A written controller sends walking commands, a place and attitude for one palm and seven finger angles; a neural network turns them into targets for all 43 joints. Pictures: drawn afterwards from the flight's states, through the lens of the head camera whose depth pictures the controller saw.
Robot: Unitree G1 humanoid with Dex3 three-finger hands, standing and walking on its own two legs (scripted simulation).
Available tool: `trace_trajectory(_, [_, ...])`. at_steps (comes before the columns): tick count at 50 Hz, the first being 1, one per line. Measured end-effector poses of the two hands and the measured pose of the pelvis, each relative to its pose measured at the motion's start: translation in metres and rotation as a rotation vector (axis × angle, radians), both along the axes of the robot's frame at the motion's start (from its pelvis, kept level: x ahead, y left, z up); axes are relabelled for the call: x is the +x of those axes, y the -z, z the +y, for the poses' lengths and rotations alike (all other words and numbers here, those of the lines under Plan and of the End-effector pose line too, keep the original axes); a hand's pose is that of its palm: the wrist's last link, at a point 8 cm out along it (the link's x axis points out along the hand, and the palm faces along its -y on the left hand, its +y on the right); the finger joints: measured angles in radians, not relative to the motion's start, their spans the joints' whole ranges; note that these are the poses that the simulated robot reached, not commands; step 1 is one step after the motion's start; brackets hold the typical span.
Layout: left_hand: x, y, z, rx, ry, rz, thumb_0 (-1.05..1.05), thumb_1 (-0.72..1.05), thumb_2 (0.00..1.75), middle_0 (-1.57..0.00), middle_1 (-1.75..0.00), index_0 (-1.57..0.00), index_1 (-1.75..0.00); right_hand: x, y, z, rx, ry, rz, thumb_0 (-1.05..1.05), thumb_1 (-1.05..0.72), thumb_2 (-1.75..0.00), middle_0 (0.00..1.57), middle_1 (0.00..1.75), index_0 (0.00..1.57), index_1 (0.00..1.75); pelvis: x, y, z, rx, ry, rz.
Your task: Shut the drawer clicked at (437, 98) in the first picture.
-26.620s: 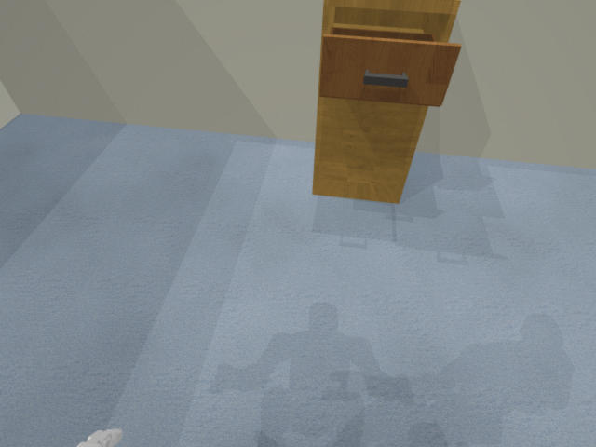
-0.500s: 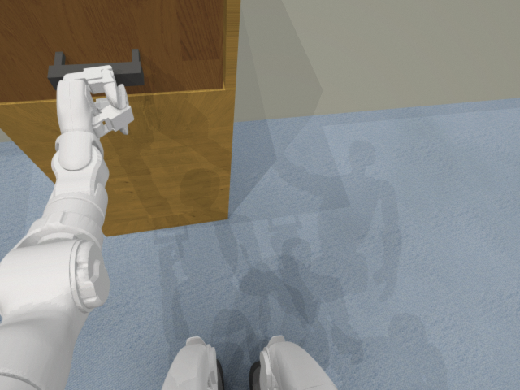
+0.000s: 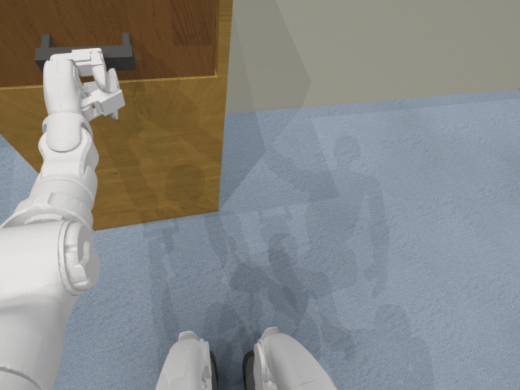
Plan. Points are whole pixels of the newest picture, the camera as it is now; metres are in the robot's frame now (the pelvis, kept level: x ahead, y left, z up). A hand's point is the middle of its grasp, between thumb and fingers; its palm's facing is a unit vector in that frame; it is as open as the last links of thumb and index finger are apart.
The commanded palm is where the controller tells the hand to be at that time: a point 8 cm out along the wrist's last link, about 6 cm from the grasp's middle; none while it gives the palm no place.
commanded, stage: pull the fist back off the drawer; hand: left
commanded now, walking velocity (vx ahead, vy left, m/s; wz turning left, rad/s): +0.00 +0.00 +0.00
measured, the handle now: (88, 49) +0.62 +0.18 +0.08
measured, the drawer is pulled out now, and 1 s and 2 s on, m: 0.00 0.00 0.00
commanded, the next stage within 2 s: draw the hand back to the body in 0.52 s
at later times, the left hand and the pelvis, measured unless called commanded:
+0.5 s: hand (115, 90) +0.54 +0.14 +0.08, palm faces +0.12 -0.99 -0.02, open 3.3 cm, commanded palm +0.51 +0.18 +0.09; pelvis +0.03 +0.00 +0.01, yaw -1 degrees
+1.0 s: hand (57, 130) +0.43 +0.18 +0.13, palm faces +0.13 -0.99 -0.02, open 3.2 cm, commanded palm +0.40 +0.23 +0.15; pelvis +0.06 -0.01 +0.05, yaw +0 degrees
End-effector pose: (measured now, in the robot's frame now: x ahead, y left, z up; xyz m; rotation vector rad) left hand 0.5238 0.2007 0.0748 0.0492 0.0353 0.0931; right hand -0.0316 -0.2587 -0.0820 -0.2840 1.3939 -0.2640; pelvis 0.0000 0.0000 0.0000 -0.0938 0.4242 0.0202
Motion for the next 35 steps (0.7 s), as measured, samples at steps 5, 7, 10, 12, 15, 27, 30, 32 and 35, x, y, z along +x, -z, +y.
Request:
trace_trajectory(5, [0.000, 0.000, 0.000, -0.003, -0.002, -0.003, 0.03, 0.61, 0.96, -1.39, -1.60, -1.44, -1.60, -0.004, 0.000, 0.002, 0.004, 0.003, 0.008, 0.00, -0.90, -0.90, 0.20, 0.30, 0.21, 0.30, -0.001, 0.001, 0.001, -0.001, 0.001, 0.001])
trace_trajectory(7, [-0.001, 0.000, -0.001, -0.009, -0.006, -0.005, 0.03, 0.62, 0.96, -1.39, -1.60, -1.44, -1.60, -0.005, 0.000, 0.003, 0.009, 0.004, 0.013, 0.00, -0.90, -0.90, 0.20, 0.30, 0.21, 0.30, -0.001, 0.001, 0.002, -0.001, 0.001, 0.001])
trace_trajectory(10, [-0.001, 0.001, -0.002, -0.015, -0.010, -0.008, 0.03, 0.63, 0.95, -1.39, -1.60, -1.42, -1.60, -0.004, 0.001, 0.004, 0.017, 0.004, 0.018, 0.00, -0.90, -0.90, 0.20, 0.30, 0.21, 0.30, 0.000, 0.001, 0.002, -0.001, 0.003, -0.001])
trace_trajectory(12, [-0.002, 0.001, -0.003, -0.016, -0.013, -0.011, 0.04, 0.64, 0.95, -1.39, -1.60, -1.42, -1.60, -0.003, 0.001, 0.004, 0.023, 0.006, 0.019, 0.00, -0.90, -0.90, 0.20, 0.30, 0.21, 0.30, 0.001, 0.000, 0.002, 0.000, 0.004, -0.001])
trace_trajectory(15, [-0.003, 0.001, -0.004, -0.021, -0.018, -0.015, 0.04, 0.67, 0.93, -1.39, -1.60, -1.41, -1.60, 0.002, 0.002, 0.005, 0.034, 0.010, 0.017, 0.00, -0.90, -0.90, 0.20, 0.30, 0.21, 0.30, 0.004, -0.001, 0.002, 0.003, 0.009, -0.005])
trace_trajectory(27, [-0.008, -0.006, -0.005, -0.022, -0.028, -0.028, 0.04, 0.81, 0.89, -1.40, -1.60, -1.40, -1.60, 0.045, 0.000, 0.005, 0.081, 0.023, -0.030, 0.00, -0.91, -0.90, 0.20, 0.30, 0.21, 0.30, 0.030, -0.014, -0.001, 0.023, 0.030, -0.034])
trace_trajectory(30, [-0.008, -0.005, -0.004, -0.020, -0.022, -0.022, 0.03, 0.81, 0.89, -1.40, -1.60, -1.40, -1.60, 0.059, 0.000, 0.003, 0.085, 0.016, -0.041, 0.00, -0.91, -0.90, 0.20, 0.30, 0.21, 0.30, 0.036, -0.015, -0.002, 0.027, 0.028, -0.038])
trace_trajectory(32, [-0.008, -0.004, -0.003, -0.023, -0.022, -0.023, 0.02, 0.80, 0.88, -1.40, -1.60, -1.40, -1.60, 0.068, 0.000, 0.002, 0.086, 0.012, -0.049, 0.00, -0.91, -0.90, 0.20, 0.30, 0.21, 0.30, 0.039, -0.016, -0.003, 0.029, 0.028, -0.038])
trace_trajectory(35, [-0.013, -0.007, 0.001, -0.034, -0.034, -0.045, 0.02, 0.82, 0.88, -1.39, -1.60, -1.40, -1.60, 0.082, -0.001, 0.000, 0.090, 0.017, -0.067, 0.00, -0.91, -0.90, 0.20, 0.30, 0.20, 0.30, 0.045, -0.019, -0.004, 0.034, 0.036, -0.043])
